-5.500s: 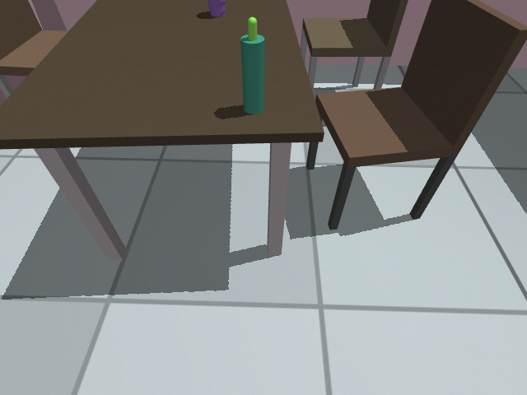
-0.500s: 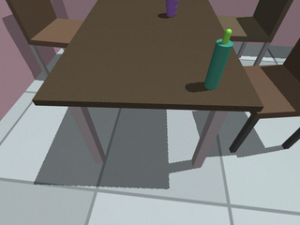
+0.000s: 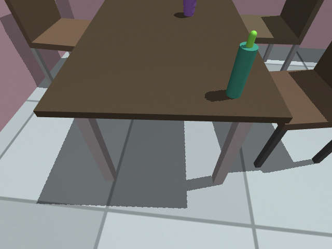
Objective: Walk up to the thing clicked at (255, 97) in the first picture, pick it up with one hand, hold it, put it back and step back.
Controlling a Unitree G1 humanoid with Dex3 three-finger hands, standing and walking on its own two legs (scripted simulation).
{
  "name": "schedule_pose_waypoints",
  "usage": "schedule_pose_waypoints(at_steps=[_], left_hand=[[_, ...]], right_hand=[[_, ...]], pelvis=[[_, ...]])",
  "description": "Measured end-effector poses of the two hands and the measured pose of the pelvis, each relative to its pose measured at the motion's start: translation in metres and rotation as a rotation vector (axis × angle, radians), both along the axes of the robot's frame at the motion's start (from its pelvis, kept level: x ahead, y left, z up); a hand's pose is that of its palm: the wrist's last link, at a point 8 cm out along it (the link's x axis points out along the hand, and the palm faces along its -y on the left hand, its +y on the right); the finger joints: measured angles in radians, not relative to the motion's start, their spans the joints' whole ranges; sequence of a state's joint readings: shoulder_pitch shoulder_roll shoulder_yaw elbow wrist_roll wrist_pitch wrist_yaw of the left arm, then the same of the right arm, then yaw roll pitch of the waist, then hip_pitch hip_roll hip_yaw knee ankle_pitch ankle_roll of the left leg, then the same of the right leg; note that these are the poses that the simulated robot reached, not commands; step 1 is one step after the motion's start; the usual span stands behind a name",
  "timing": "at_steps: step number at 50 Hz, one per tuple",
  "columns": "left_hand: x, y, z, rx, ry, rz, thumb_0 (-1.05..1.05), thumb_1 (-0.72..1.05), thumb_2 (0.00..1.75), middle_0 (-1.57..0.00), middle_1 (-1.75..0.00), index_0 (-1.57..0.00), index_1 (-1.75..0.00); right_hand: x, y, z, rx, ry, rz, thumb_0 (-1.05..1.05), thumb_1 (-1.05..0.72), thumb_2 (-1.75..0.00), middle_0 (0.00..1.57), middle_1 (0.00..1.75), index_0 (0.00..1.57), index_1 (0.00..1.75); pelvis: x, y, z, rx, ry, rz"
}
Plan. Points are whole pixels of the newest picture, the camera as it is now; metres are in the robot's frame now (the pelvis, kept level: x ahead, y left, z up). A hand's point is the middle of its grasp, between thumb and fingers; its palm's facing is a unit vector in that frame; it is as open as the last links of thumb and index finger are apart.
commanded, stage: stand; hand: right
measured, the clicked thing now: (242, 66) +0.67 -0.25 +0.08
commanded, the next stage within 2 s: walk up in 0.90 s
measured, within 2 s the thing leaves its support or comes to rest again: neither
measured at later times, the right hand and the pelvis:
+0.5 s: hand out of the picture +0.08 -0.25 -0.16, palm faces -0.03 +0.94 -0.34, open 7.4 cm; pelvis +0.00 +0.00 +0.00, yaw +0 degrees
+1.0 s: hand out of the picture +0.08 -0.26 -0.16, palm faces +0.00 +0.94 -0.34, open 7.4 cm; pelvis +0.02 +0.00 -0.01, yaw -1 degrees
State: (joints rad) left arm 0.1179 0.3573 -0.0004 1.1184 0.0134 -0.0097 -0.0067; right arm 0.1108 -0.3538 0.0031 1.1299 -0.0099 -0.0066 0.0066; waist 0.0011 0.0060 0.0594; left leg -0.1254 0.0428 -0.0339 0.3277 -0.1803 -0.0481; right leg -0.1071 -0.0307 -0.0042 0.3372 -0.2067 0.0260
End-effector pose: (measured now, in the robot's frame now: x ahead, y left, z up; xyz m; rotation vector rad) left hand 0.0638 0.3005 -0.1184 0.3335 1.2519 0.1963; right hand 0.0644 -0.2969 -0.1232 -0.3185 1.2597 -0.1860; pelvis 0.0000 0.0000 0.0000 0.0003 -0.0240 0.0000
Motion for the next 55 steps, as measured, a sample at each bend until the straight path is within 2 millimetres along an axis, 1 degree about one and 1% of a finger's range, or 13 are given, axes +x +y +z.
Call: schedule_pose_waypoints(at_steps=[17, 35, 40, 46, 49, 51, 55], left_hand=[[0.010, -0.001, 0.002, 0.000, -0.032, -0.006, 0.01, 0.90, 0.90, -0.20, -0.30, -0.21, -0.30], [-0.002, 0.001, -0.001, 0.000, 0.009, -0.002, 0.01, 0.90, 0.90, -0.20, -0.30, -0.21, -0.30], [-0.001, 0.001, -0.001, -0.001, 0.015, -0.001, 0.01, 0.90, 0.90, -0.20, -0.30, -0.21, -0.30], [0.005, 0.001, -0.001, -0.004, 0.001, -0.004, 0.01, 0.90, 0.90, -0.20, -0.30, -0.21, -0.30], [0.010, 0.005, -0.003, -0.006, -0.030, -0.004, 0.01, 0.90, 0.90, -0.20, -0.30, -0.21, -0.30], [0.016, 0.007, -0.004, 0.003, -0.034, -0.003, 0.01, 0.90, 0.90, -0.20, -0.30, -0.21, -0.30], [0.032, 0.000, -0.001, 0.026, -0.041, -0.016, 0.01, 0.90, 0.90, -0.20, -0.30, -0.21, -0.30]], right_hand=[[0.012, 0.001, 0.003, -0.004, -0.038, 0.002, 0.00, -0.91, -0.90, 0.20, 0.30, 0.20, 0.30], [0.000, 0.001, 0.000, 0.001, 0.000, -0.008, 0.01, -0.91, -0.90, 0.20, 0.30, 0.20, 0.30], [-0.001, 0.001, 0.000, -0.001, 0.009, -0.010, 0.01, -0.91, -0.90, 0.20, 0.30, 0.20, 0.30], [0.004, 0.000, 0.000, 0.000, -0.007, -0.012, 0.01, -0.91, -0.90, 0.20, 0.30, 0.20, 0.30], [0.007, -0.004, 0.001, -0.003, -0.052, -0.012, 0.01, -0.91, -0.90, 0.20, 0.30, 0.20, 0.30], [0.006, -0.012, 0.001, -0.007, -0.071, -0.027, 0.00, -0.90, -0.90, 0.20, 0.30, 0.20, 0.30], [0.002, -0.037, -0.002, -0.022, -0.060, -0.045, 0.00, -0.90, -0.90, 0.20, 0.30, 0.21, 0.30]], pelvis=[[0.003, 0.001, 0.000, 0.000, -0.008, -0.001], [0.002, 0.001, 0.000, 0.000, 0.001, -0.003], [0.004, 0.001, 0.000, 0.001, 0.002, -0.005], [0.006, 0.001, -0.001, 0.001, -0.001, -0.006], [0.013, -0.001, -0.006, 0.009, -0.014, -0.013], [0.021, -0.006, -0.009, 0.020, -0.014, -0.023], [0.034, -0.023, -0.014, 0.034, -0.023, -0.033]])
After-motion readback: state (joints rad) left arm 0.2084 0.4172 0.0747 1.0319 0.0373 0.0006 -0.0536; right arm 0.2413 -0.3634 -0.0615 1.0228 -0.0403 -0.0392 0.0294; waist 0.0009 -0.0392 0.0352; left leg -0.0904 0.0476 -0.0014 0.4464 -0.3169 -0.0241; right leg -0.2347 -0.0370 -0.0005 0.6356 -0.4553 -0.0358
